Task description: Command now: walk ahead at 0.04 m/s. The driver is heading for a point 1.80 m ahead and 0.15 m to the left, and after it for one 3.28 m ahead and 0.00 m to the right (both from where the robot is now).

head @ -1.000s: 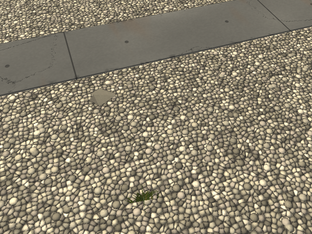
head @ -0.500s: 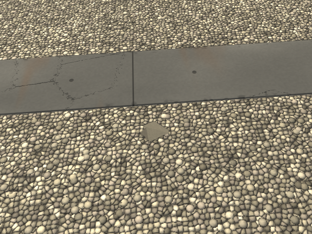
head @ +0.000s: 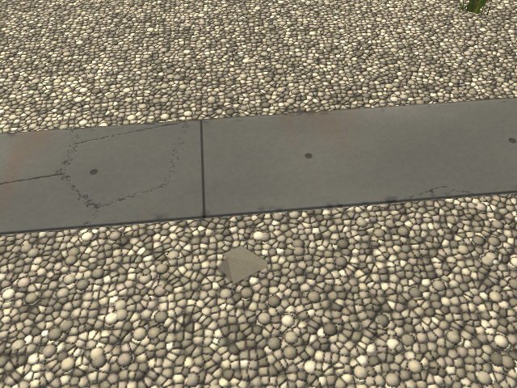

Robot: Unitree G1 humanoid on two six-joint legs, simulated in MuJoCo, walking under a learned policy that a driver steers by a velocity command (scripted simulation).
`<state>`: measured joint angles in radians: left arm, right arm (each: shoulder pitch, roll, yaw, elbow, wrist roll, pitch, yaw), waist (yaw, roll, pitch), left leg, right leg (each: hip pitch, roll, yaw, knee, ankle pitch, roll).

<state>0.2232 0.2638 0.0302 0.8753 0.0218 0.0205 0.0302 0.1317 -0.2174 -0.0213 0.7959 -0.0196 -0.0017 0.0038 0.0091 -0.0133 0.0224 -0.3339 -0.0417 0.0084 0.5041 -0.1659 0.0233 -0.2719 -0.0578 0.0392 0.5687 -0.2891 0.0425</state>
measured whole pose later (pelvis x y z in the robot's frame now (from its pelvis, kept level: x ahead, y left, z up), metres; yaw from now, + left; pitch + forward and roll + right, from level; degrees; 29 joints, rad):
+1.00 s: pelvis +0.06 -0.02 +0.00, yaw +1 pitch -1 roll +0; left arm 0.33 0.22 0.03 1.08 -0.02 -0.02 0.04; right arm 0.22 -0.22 -0.04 1.12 0.01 -0.01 -0.03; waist 0.01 -0.01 0.00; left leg -0.30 0.00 0.01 0.70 -0.40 0.03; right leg -0.14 -0.01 0.00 0.52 -0.37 -0.02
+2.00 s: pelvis +0.54 -0.03 +0.01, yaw +1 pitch +1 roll -2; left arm 0.38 0.23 0.04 1.03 -0.01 -0.09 0.00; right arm 0.03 -0.24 -0.05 0.90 0.02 -0.08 0.01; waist 0.08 0.04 0.01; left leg -0.66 0.11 -0.02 0.60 0.09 0.02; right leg 0.04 0.08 -0.05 0.18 -0.24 -0.06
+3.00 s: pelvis +1.12 -0.04 +0.02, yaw +6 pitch +1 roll -2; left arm 0.31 0.23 0.06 1.01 0.02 -0.11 0.00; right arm 0.16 -0.26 -0.08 0.93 0.02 -0.05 0.00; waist 0.04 0.04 0.01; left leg -0.71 0.11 -0.10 0.89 -0.03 0.04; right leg -0.04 0.05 -0.16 0.22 -0.20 -0.05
